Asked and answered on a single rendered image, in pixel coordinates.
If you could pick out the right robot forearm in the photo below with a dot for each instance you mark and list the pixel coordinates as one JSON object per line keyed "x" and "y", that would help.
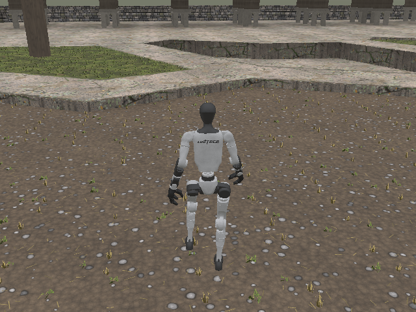
{"x": 238, "y": 168}

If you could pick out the humanoid robot torso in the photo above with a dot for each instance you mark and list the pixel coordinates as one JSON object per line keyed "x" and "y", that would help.
{"x": 208, "y": 157}

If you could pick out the robot right hand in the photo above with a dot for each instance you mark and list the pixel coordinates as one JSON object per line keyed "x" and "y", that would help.
{"x": 240, "y": 178}

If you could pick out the left robot upper arm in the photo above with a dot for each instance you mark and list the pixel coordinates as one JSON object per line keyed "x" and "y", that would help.
{"x": 184, "y": 148}

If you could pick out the left robot forearm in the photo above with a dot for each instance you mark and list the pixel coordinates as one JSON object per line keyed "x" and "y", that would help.
{"x": 176, "y": 176}

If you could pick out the robot left shin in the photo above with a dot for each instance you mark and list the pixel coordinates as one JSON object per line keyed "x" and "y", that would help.
{"x": 190, "y": 222}

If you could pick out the robot left hand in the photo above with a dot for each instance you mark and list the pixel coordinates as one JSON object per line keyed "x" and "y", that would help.
{"x": 172, "y": 196}

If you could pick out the right robot upper arm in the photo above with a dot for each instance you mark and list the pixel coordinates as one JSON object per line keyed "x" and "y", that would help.
{"x": 231, "y": 146}

